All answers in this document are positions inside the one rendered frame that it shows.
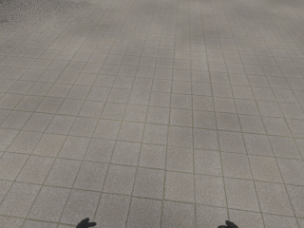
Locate left robot hand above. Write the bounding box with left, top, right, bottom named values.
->
left=76, top=218, right=97, bottom=228

